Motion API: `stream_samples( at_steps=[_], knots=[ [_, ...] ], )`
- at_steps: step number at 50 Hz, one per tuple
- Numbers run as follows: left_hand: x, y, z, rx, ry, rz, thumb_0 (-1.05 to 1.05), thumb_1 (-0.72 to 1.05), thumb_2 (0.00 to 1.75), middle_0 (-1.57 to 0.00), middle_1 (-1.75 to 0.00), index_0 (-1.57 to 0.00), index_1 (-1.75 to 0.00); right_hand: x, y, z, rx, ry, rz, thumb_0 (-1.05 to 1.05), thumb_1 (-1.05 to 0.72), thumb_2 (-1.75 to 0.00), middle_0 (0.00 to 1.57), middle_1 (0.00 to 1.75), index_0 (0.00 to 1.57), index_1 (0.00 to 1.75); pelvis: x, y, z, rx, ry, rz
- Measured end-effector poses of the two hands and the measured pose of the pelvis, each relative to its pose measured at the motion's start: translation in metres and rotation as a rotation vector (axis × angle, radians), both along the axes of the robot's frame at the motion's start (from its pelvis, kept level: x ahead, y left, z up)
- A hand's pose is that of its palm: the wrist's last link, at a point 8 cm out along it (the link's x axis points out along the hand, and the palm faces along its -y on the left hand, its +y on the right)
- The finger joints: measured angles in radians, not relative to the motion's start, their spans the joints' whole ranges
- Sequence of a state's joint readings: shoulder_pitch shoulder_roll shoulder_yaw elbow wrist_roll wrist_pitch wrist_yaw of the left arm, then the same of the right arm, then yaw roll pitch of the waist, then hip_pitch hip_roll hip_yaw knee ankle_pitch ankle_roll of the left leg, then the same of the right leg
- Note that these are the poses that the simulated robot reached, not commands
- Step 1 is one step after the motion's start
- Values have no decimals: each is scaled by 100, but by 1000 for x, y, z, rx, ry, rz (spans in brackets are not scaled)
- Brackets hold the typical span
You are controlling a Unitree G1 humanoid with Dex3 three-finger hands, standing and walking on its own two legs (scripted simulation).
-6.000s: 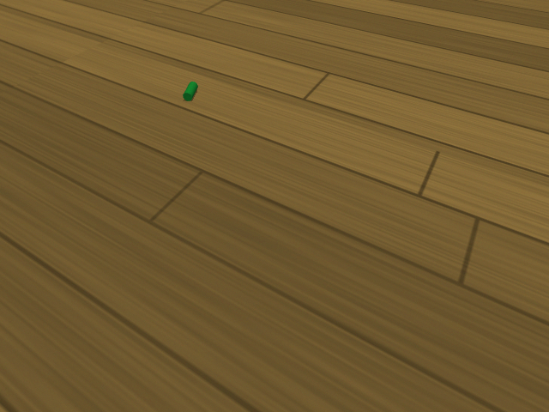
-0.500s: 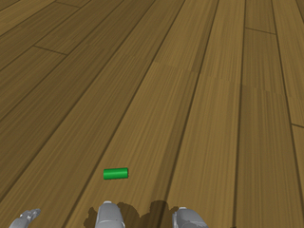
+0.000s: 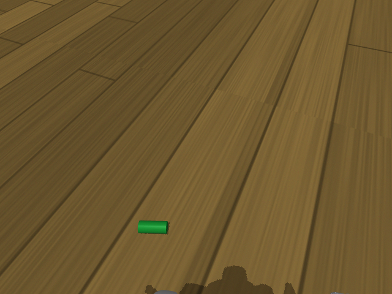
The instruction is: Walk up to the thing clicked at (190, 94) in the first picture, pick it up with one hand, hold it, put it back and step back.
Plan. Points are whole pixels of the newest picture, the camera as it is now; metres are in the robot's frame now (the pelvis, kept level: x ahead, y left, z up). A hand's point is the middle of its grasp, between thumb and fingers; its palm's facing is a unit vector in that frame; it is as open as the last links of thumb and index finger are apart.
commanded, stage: walk up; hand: left
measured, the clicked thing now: (153, 227) +0.50 +0.27 -0.73
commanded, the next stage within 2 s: none
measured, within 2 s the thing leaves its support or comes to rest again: neither
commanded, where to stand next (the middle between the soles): +0.08 +0.04 m, yaw -2 degrees
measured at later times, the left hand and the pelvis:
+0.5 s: hand out of the picture +0.06 +0.29 -0.16, palm faces +0.11 -0.94 -0.33, open 7.4 cm; pelvis +0.02 +0.03 +0.01, yaw +5 degrees
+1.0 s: hand out of the picture +0.12 +0.32 -0.14, palm faces +0.04 -0.95 -0.32, open 7.3 cm; pelvis +0.03 +0.06 +0.02, yaw +2 degrees
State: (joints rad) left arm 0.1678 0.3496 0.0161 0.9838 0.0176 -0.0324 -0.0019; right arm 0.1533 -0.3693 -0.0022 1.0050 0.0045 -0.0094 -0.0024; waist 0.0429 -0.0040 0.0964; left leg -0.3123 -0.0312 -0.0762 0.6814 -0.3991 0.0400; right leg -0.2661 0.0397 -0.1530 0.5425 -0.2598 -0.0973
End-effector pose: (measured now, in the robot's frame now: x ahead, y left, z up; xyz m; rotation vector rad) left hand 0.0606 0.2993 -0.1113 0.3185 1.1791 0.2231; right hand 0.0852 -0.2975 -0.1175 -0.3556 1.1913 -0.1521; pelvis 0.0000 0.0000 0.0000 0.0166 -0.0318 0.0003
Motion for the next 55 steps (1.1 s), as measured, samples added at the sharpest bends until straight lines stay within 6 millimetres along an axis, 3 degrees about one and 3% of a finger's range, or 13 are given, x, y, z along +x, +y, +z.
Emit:
stream_samples(
  at_steps=[7, 14, 20, 27, 41, 47, 55],
  knots=[
    [-3, 8, 27, 62, -33, 76, 0, 90, 90, -20, -30, -21, -30, 11, -16, 4, -19, 40, 21, 0, -91, -90, 21, 30, 21, 30, 5, -5, 12, 8, -2, 40],
    [-14, 24, 24, 71, -16, 126, 0, 90, 90, -20, -30, -21, -30, 5, -19, 6, -64, 99, 25, 0, -91, -90, 21, 30, 21, 30, 12, 0, 10, -15, -7, 73],
    [-18, 36, 3, 20, 36, 143, 0, 90, 90, -20, -30, -21, -30, 0, -5, 10, -89, 137, 29, 0, -91, -90, 21, 30, 21, 30, 20, 14, 4, -38, -5, 91],
    [-2, 37, -14, -54, 74, 121, 1, 91, 90, -20, -30, -21, -30, 9, 22, 18, -86, 102, 24, 0, -91, -90, 21, 30, 21, 30, 26, 30, 6, -22, 4, 81],
    [44, 51, 2, -64, 0, 56, 0, 91, 90, -20, -30, -21, -30, 64, 67, 26, -17, -59, 44, 0, -90, -90, 21, 30, 21, 30, 30, 52, 16, -28, 7, 50],
    [48, 63, 7, -47, 3, 45, 0, 91, 90, -20, -30, -21, -30, 64, 72, 28, -14, -60, 39, 0, -90, -90, 21, 30, 21, 30, 32, 59, 18, -27, 12, 41],
    [40, 71, 4, -45, 58, 40, 0, 91, 90, -20, -30, -21, -30, 48, 71, 27, -29, -7, 7, 0, -90, -90, 21, 30, 21, 30, 36, 67, 19, -24, 18, 31]
  ],
)
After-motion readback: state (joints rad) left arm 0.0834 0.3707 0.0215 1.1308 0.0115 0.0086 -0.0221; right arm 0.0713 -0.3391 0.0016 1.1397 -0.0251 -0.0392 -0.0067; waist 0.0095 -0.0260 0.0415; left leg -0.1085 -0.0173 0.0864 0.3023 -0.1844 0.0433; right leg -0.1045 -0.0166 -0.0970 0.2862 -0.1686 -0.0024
